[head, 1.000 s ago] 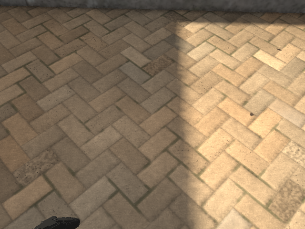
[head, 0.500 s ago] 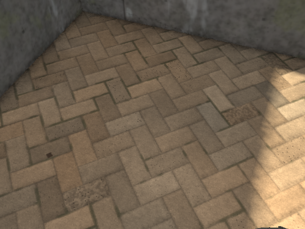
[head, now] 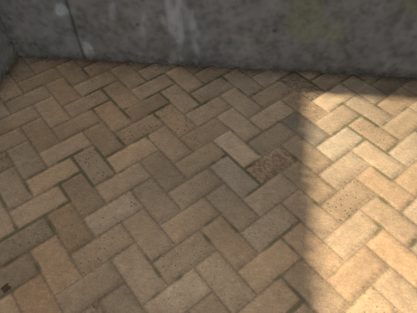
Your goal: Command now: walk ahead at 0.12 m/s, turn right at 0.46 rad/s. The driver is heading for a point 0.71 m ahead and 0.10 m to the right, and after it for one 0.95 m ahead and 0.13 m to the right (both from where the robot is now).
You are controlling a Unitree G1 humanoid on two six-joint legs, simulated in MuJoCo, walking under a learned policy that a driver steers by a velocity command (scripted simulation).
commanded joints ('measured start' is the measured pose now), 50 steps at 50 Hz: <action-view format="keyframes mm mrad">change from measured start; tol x32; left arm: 1 39 68 17 -68 -3 -18 -7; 30 270 139 34 -42 -12 -122 18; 50 -201 95 -11 -139 12 -104 -14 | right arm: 1 14 -176 -52 -47 2 5 0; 22 -282 -99 -21 -183 -1 -30 59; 29 243 -327 -82 -80 -36 -71 17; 50 228 -147 -30 85 13 -82 31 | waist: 1 9 95 -88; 4 93 -366 12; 29 -100 287 -277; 50 -13 78 23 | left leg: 1 24 296 -192 -87 27 115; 5 -565 1 -215 544 -358 -52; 17 -500 30 -237 321 84 -131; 27 70 -47 -191 -2 68 -27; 31 281 352 -865 -260 -429 146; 50 256 202 -284 -201 667 96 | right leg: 1 115 23 -35 -155 8 -42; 4 359 -344 730 -594 -389 -266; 27 226 -80 376 -249 594 -128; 31 -268 79 225 479 -46 -77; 50 -75 21 -6 -171 249 -58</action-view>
